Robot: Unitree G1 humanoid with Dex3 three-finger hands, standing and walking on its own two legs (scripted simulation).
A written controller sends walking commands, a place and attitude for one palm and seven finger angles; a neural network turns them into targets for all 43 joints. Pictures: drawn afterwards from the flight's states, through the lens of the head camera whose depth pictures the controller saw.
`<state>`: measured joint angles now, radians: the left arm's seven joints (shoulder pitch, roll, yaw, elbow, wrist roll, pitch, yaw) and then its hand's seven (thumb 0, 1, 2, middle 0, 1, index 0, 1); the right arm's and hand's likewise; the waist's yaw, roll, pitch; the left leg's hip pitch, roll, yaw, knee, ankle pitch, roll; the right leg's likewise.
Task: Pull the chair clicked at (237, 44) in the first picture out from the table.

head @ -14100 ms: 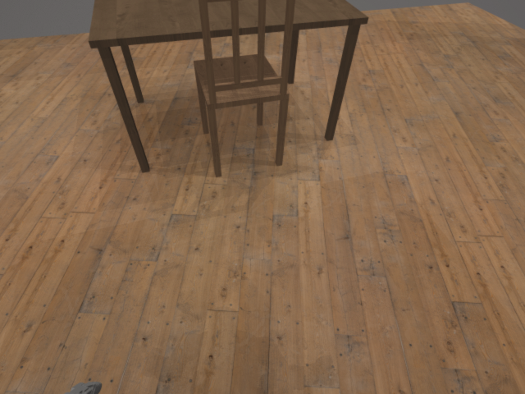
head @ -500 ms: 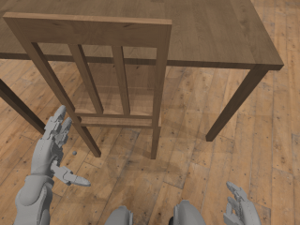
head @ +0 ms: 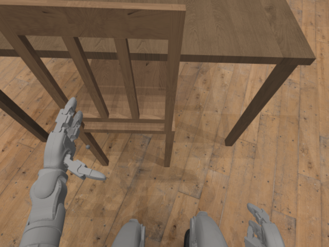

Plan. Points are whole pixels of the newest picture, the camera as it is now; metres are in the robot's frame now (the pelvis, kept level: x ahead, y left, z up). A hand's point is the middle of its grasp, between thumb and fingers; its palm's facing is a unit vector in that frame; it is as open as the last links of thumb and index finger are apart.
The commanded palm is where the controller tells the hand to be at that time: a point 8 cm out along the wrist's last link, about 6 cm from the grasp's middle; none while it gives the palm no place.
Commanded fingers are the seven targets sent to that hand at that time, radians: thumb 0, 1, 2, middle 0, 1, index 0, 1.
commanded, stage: aim the fingers beside a spindle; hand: left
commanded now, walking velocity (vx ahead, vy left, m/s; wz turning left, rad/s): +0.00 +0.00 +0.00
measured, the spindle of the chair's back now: (91, 85) +0.52 +0.21 +0.03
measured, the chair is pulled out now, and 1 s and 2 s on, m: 0.00 0.00 0.00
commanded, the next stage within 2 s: push the fingers through the gap in 1.06 s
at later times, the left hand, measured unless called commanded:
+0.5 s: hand (94, 130) +0.39 +0.19 +0.00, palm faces -0.01 -1.00 -0.06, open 16.9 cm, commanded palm +0.36 +0.24 +0.01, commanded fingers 0.00 -0.50 0.30 -0.06 -0.08 -0.06 -0.08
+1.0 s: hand (94, 136) +0.37 +0.19 +0.00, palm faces -0.01 -1.00 -0.05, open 16.9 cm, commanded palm +0.35 +0.24 +0.01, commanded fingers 0.00 -0.50 0.30 -0.06 -0.08 -0.06 -0.08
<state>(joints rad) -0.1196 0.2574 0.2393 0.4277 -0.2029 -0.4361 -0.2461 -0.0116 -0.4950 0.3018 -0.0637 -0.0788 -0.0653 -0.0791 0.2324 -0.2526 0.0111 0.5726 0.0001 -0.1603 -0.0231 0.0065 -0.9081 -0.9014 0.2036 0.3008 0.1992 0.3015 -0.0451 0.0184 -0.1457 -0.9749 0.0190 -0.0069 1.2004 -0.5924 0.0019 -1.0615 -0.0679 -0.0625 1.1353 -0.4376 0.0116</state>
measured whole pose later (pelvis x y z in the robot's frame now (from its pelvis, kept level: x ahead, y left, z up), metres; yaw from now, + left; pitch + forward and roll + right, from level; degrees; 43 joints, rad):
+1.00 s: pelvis -0.01 +0.01 -0.01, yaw +0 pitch +23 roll -2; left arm -0.31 0.27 0.27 0.61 -0.17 -0.48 -0.23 -0.01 -0.50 0.30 -0.06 -0.08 -0.07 -0.08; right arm 0.22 -0.25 0.01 0.58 -0.01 -0.10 0.00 0.00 -0.91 -0.90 0.20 0.30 0.20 0.30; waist -0.07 0.01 -0.15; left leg -1.07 0.02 0.00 1.27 -0.61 0.01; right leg -1.16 -0.07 -0.05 1.19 -0.44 0.02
